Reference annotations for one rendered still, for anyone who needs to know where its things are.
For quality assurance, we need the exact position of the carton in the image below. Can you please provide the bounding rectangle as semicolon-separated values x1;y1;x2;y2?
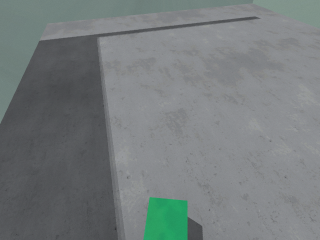
143;197;188;240

